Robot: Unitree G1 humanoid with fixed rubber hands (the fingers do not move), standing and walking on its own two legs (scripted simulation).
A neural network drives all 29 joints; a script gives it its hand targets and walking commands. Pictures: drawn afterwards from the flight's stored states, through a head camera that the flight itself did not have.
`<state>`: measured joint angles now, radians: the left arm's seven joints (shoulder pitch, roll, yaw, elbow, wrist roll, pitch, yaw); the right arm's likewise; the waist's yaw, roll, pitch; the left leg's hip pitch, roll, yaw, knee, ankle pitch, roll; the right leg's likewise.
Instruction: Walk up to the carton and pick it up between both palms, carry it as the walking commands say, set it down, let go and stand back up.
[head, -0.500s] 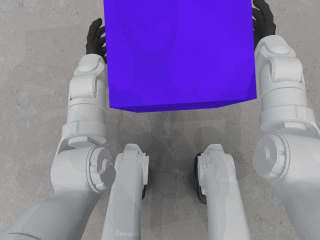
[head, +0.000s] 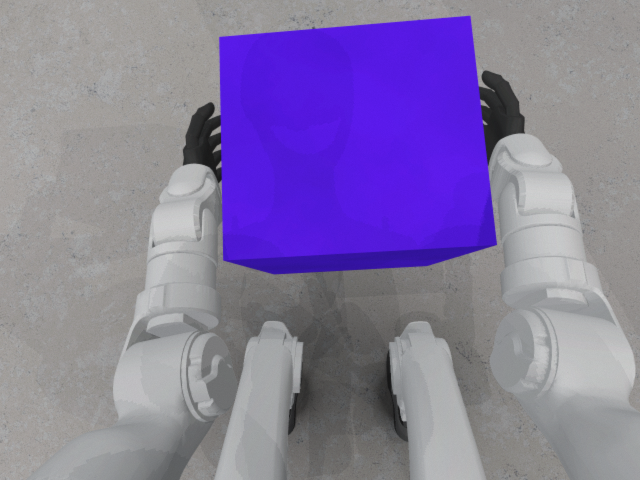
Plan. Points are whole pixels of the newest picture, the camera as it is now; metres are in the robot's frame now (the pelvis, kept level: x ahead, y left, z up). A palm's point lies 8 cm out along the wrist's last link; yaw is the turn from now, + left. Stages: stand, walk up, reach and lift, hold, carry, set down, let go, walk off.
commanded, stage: reach and lift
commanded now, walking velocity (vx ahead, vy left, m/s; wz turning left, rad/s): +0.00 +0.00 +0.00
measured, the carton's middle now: (347, 178) +0.48 -0.01 -0.14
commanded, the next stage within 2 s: none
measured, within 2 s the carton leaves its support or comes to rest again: neither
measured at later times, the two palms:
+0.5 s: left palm (168, 167) +0.45 +0.18 +0.00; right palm (525, 129) +0.48 -0.18 +0.01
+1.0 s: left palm (125, 158) +0.43 +0.18 +0.08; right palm (570, 110) +0.46 -0.18 +0.08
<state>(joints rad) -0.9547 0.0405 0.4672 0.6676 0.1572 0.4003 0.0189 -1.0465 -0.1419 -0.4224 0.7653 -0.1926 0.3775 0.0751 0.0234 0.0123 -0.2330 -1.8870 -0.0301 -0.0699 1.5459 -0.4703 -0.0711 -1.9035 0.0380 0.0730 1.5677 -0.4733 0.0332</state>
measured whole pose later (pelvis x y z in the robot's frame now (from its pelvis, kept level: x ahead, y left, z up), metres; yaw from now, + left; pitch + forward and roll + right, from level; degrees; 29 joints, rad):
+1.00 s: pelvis +0.04 +0.00 +0.12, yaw -1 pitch +36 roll +1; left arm -0.63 -0.04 0.44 0.51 0.22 0.43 -0.05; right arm -0.73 -0.01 -0.42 0.61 -0.26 0.39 0.12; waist 0.03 0.00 -0.25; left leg -1.33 -0.01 -0.07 1.07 -0.37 -0.06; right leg -1.35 0.03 0.07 1.09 -0.37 0.02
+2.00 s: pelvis +0.07 +0.00 +0.22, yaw -1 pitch +12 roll +0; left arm -0.34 -0.08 0.32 0.38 0.25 0.50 -0.08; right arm -0.40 0.05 -0.35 0.43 -0.26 0.47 0.15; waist 0.03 0.01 -0.09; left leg -0.50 0.01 -0.07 0.48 -0.19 -0.04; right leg -0.51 0.01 0.07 0.50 -0.20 0.02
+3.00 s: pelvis +0.08 +0.01 +0.24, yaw -1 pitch -4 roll +0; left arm -0.18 -0.06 0.18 0.12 0.19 0.76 -0.06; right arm -0.21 0.04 -0.23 0.14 -0.19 0.73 0.12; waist 0.01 0.01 0.03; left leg -0.06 0.01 -0.06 0.29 -0.16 -0.02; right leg -0.06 -0.01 0.07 0.29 -0.15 0.03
